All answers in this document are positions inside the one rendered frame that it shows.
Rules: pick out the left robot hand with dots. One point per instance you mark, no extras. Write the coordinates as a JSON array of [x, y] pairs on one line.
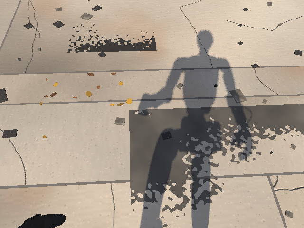
[[44, 221]]

